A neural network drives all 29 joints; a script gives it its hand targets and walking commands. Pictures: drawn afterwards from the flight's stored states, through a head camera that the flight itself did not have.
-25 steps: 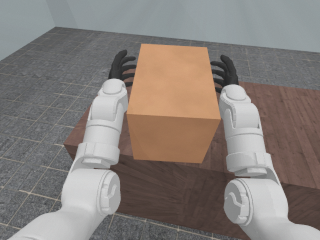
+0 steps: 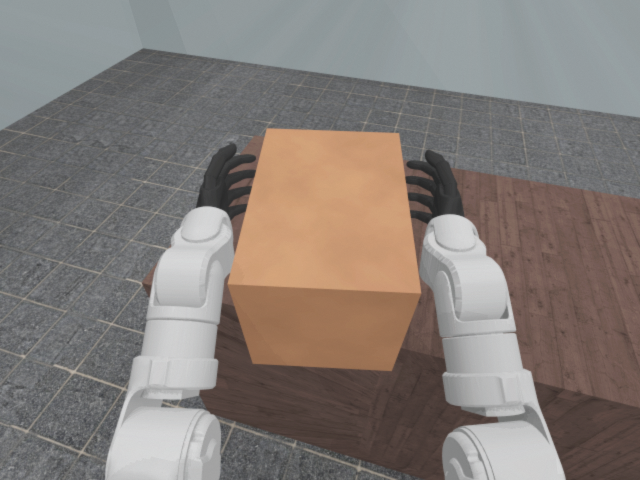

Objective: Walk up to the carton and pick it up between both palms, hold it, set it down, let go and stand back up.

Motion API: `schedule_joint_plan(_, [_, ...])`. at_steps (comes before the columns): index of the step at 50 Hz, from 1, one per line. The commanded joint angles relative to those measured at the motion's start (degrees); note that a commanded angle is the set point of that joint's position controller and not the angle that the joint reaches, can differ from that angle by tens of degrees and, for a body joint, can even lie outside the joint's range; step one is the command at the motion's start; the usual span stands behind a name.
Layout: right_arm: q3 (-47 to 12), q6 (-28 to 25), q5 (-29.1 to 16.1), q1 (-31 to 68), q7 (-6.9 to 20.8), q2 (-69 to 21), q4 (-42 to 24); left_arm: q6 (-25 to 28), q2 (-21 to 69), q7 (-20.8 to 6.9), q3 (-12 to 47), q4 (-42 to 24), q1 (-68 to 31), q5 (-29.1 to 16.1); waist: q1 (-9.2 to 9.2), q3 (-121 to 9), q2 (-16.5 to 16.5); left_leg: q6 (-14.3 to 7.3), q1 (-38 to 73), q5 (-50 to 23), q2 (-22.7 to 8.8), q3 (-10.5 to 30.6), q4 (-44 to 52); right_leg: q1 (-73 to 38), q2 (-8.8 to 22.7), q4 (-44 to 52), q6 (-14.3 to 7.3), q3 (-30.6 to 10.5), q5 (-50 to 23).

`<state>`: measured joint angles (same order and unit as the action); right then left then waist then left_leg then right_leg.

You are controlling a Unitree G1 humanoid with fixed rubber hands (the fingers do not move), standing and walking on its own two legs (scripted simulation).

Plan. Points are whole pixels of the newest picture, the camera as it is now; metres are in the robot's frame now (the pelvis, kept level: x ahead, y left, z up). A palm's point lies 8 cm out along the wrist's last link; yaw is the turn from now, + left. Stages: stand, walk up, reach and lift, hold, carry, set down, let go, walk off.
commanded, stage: hold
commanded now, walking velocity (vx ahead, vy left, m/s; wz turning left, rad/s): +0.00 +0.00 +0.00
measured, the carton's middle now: (327, 246) +0.37 +0.03 +0.12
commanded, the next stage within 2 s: none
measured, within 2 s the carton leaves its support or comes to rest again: neither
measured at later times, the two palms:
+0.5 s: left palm (266, 163) +0.40 +0.11 +0.22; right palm (503, 175) +0.39 -0.15 +0.23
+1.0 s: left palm (211, 193) +0.37 +0.17 +0.20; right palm (441, 198) +0.38 -0.09 +0.20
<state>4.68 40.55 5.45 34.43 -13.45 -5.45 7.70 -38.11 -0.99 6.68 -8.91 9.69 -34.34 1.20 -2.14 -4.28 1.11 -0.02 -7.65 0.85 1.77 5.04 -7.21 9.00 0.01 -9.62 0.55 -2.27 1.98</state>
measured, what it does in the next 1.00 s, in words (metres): stands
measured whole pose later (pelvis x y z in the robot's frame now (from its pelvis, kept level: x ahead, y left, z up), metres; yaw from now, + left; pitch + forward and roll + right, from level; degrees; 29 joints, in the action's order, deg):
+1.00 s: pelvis -0.02 +0.01 -0.01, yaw +2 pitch +2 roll +0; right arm 12.8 35.8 6.9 47.0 -10.3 -3.8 26.4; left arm -34.9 -1.0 7.6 -12.8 28.2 -46.6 3.7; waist 0.6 -7.8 0.8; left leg -0.7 -14.6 3.5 2.9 4.2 -15.8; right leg 14.8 0.3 -18.1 0.9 -3.0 6.2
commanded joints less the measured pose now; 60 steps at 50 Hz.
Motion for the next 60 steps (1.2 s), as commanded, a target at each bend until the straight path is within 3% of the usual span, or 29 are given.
schedule_joint_plan(1, [-20.21, -4.34, -6.75, 34.66, 5.81, -31.33, 0.35, 3.26, 35.39, -6.51, 28.05, -4.65, -41.99, -8.16, 3.64, -22.20, -6.46, 0.38, 0.45, 7.23, -0.72, -2.49, -2.70, -3.04, -2.54, -2.50, 0.42, 2.11, 6.12])
schedule_joint_plan(4, [-11.99, -6.72, -3.23, 39.61, 7.83, -27.16, 10.78, 4.51, 38.25, -6.36, 23.96, 6.01, -45.61, -5.89, 4.70, -16.92, -10.70, 1.86, -4.91, 24.17, -3.72, 1.44, -0.41, 0.44, -4.27, -5.98, -0.10, 3.98, 12.37])
schedule_joint_plan(5, [-9.59, -7.82, -2.49, 42.20, 8.57, -26.27, 13.88, 5.19, 38.62, -6.30, 21.93, 10.49, -46.83, -4.68, 4.87, -16.07, -11.55, 1.92, -6.43, 26.86, -4.02, 1.95, -0.39, 1.15, -4.51, -7.20, -0.17, 4.27, 12.48])
schedule_joint_plan(7, [-5.81, -9.18, -1.47, 44.56, 9.38, -23.97, 19.58, 6.51, 38.00, -5.66, 17.42, 16.01, -48.35, -3.01, 5.34, -15.81, -10.55, 1.89, -3.53, 25.41, -3.60, 1.22, -2.69, 3.05, -4.12, -8.17, -0.46, 4.27, 12.19])
schedule_joint_plan(9, [-6.01, -10.43, -1.61, 48.88, 9.65, -24.59, 18.56, 7.78, 37.79, -5.16, 13.96, 19.35, -49.79, -2.74, 5.33, -20.84, -5.51, 1.43, 1.38, 18.76, -2.56, -0.13, -5.59, 3.54, -3.75, -8.00, -0.16, 4.43, 9.23])
schedule_joint_plan(12, [-6.09, -11.56, -3.54, 53.01, 9.47, -26.31, 16.69, 9.56, 37.85, -4.45, 13.45, 17.09, -54.12, -4.07, 6.26, -26.03, -3.08, 0.50, 4.47, 12.07, -1.92, -0.14, -6.99, 1.46, -3.37, -8.57, 0.16, 4.17, 3.37])
schedule_joint_plan(15, [-7.85, -11.02, -5.51, 52.98, 9.46, -27.83, 16.34, 9.13, 38.12, -3.33, 14.05, 15.55, -55.24, -4.35, 4.69, -26.69, -5.21, 0.18, 1.78, 11.54, -1.83, 0.14, -5.61, -4.64, -3.00, -9.10, 0.35, 2.97, 0.49])
schedule_joint_plan(18, [-9.38, -9.33, -6.49, 50.48, 9.68, -30.08, 15.84, 7.48, 38.10, -2.63, 13.69, 15.55, -52.27, -3.00, 3.37, -22.20, -1.58, -0.36, 1.74, 4.02, -0.72, -1.20, -5.73, -5.15, -2.45, -6.93, 0.42, 2.33, -1.82])
schedule_joint_plan(19, [-10.49, -8.95, -7.53, 49.22, 9.63, -31.94, 15.08, 7.26, 37.93, -2.52, 14.11, 14.15, -50.78, -3.18, 3.04, -23.72, -1.04, -0.59, 2.74, -0.95, 0.35, -2.15, -6.15, -6.45, -2.01, -6.44, 0.68, 1.65, -5.97])
schedule_joint_plan(21, [-9.52, -7.05, -6.96, 45.53, 10.00, -31.71, 17.43, 5.88, 35.32, -2.84, 11.14, 16.64, -46.85, -0.93, 1.88, -18.35, 1.38, -1.34, 3.20, -2.28, 1.24, -2.97, -5.35, -7.27, -1.44, -5.15, 1.33, 1.21, -7.95])
schedule_joint_plan(23, [-9.41, -6.05, -6.51, 42.41, 10.18, -31.22, 16.50, 4.80, 33.48, -3.76, 10.06, 16.23, -43.03, -0.13, 1.37, -16.35, 1.49, -1.52, 3.40, -3.02, 2.03, -3.56, -4.20, -9.44, -0.72, -4.13, 1.83, 0.31, -11.16])
schedule_joint_plan(24, [-10.37, -5.48, -5.95, 39.78, 10.11, -32.25, 15.29, 4.70, 32.98, -4.09, 9.66, 15.13, -40.36, 0.34, 0.55, -16.20, 3.92, -1.98, 4.45, -4.21, 1.94, -3.23, -3.66, -9.94, -0.26, -3.76, 2.43, -0.09, -13.56])
schedule_joint_plan(25, [-10.96, -5.07, -5.70, 37.38, 9.98, -33.00, 14.26, 4.52, 31.75, -4.68, 9.42, 13.76, -39.27, 0.71, 0.44, -15.71, 4.29, -2.20, 4.81, -4.64, 1.98, -2.60, -3.11, -10.89, 0.65, -3.83, 2.84, -0.67, -18.42])
schedule_joint_plan(27, [-13.94, -4.81, -6.96, 40.77, 9.73, -34.47, 8.50, 4.62, 30.44, -5.43, 10.92, 9.05, -42.09, -0.62, -0.23, -17.87, 5.83, -2.55, 4.44, -5.55, 2.29, -2.73, -2.36, -12.94, 1.75, -3.54, 3.45, -1.57, -22.36])
schedule_joint_plan(30, [-18.70, -4.49, -8.23, 39.97, 8.61, -36.50, 1.54, 4.32, 30.87, -6.55, 15.54, 3.17, -41.82, -2.89, -0.06, -22.75, 5.56, -3.06, 5.99, -6.07, 2.28, -1.58, -1.58, -15.54, 2.50, -5.33, 4.67, -1.96, -30.17])
schedule_joint_plan(32, [-21.47, -4.15, -8.58, 39.55, 7.62, -36.41, -2.11, 4.00, 31.58, -6.93, 18.88, -0.67, -42.29, -4.67, 0.23, -24.97, 4.17, -3.32, 6.53, -6.44, 1.92, -1.37, -1.36, -15.68, 2.23, -5.69, 4.61, -2.06, -30.29])
schedule_joint_plan(36, [-23.12, -3.36, -8.80, 35.56, 6.12, -35.49, -2.77, 3.45, 32.68, -6.81, 23.45, -4.46, -40.85, -6.98, 1.90, -26.17, 0.78, -2.81, 7.59, -4.62, 1.06, -1.87, -2.09, -11.77, 1.08, -4.40, 3.45, -1.55, -19.30])
schedule_joint_plan(39, [-20.16, -3.80, -7.42, 37.60, 6.02, -32.66, -0.16, 2.96, 34.04, -6.47, 23.85, -1.03, -42.10, -6.52, 2.97, -23.05, -2.00, -1.82, 3.52, -0.18, 0.81, -2.82, -3.26, -5.86, -1.02, -2.96, 1.71, 0.35, -4.10])
schedule_joint_plan(41, [-18.55, -4.37, -7.02, 38.40, 6.27, -31.97, 2.49, 3.24, 35.22, -6.20, 23.69, 0.54, -43.17, -6.87, 3.53, -21.98, -3.47, -1.32, 1.96, 4.23, 0.09, -2.51, -3.56, -2.96, -2.05, -3.40, 1.05, 1.58, 2.05])
schedule_joint_plan(43, [-16.59, -5.81, -6.47, 42.39, 6.72, -30.26, 5.19, 4.15, 35.98, -5.83, 22.89, 3.69, -46.48, -6.52, 3.87, -21.72, -5.66, -0.41, -0.06, 10.64, -0.87, -1.29, -3.36, -1.53, -2.63, -5.13, 0.61, 2.08, 5.29])
schedule_joint_plan(45, [-11.81, -6.96, -4.61, 44.53, 7.53, -27.45, 11.99, 4.99, 37.25, -5.68, 20.80, 8.27, -50.08, -5.51, 4.51, -19.19, -8.99, 0.42, -3.92, 21.57, -2.96, 1.17, -1.84, -0.37, -3.84, -8.19, 0.32, 3.69, 7.67])
schedule_joint_plan(48, [-7.85, -8.95, -3.91, 48.09, 8.78, -25.68, 18.00, 6.72, 39.03, -4.70, 18.10, 12.98, -53.49, -5.39, 5.30, -20.70, -10.53, 0.75, -4.90, 28.38, -4.45, 2.78, -2.53, 0.64, -4.44, -11.70, 0.25, 4.22, 8.99])
schedule_joint_plan(50, [-7.26, -10.01, -4.41, 52.31, 9.04, -25.64, 19.03, 7.89, 39.39, -3.85, 16.35, 15.47, -56.37, -5.58, 5.92, -22.87, -9.49, 0.74, -3.29, 26.05, -4.20, 2.36, -4.54, -0.35, -4.19, -12.46, 0.02, 4.03, 6.94])
schedule_joint_plan(51, [-8.37, -10.15, -5.12, 50.45, 8.70, -27.30, 17.76, 8.17, 39.87, -3.44, 16.41, 15.49, -53.65, -5.78, 5.94, -25.51, -6.86, 0.22, -0.14, 20.09, -3.63, 1.86, -5.99, -1.19, -3.71, -11.84, 0.26, 3.39, 4.20])
schedule_joint_plan(53, [-7.25, -9.79, -5.42, 52.10, 8.81, -26.60, 18.73, 7.70, 39.01, -3.01, 14.19, 17.93, -54.42, -5.16, 5.86, -24.30, -6.09, 0.03, 1.93, 17.84, -2.84, 1.37, -6.26, -2.23, -3.43, -11.35, 0.29, 3.32, 2.27])
schedule_joint_plan(55, [-7.19, -9.06, -5.53, 50.99, 8.80, -27.58, 18.28, 7.21, 38.37, -2.82, 12.41, 19.40, -52.76, -4.52, 5.16, -22.10, -3.04, -0.47, 1.15, 13.55, -2.15, 0.58, -6.25, -3.46, -3.06, -10.28, 0.57, 2.82, 0.81])
schedule_joint_plan(57, [-9.31, -8.27, -6.56, 49.36, 8.67, -30.22, 17.29, 7.30, 37.05, -3.06, 12.50, 16.79, -52.96, -4.85, 4.78, -20.48, -0.23, -1.05, 1.01, 4.43, -0.48, -1.28, -7.43, -4.52, -1.98, -8.24, 0.60, 1.65, -3.27])
schedule_joint_plan(58, [-9.59, -7.80, -7.07, 50.01, 8.66, -31.02, 16.73, 6.90, 35.81, -3.19, 11.91, 16.39, -53.31, -4.49, 3.65, -19.34, 1.34, -1.35, 0.85, 2.78, 0.30, -1.89, -7.32, -4.97, -1.43, -7.36, 0.97, 1.14, -4.02])
schedule_joint_plan(60, [-11.68, -6.46, -7.52, 43.89, 8.34, -33.81, 15.34, 6.34, 34.45, -3.80, 11.65, 14.26, -47.90, -3.78, 2.79, -18.99, 3.10, -1.80, 2.83, -2.61, 1.35, -2.40, -6.86, -7.62, 0.02, -6.52, 2.00, -0.44, -12.29])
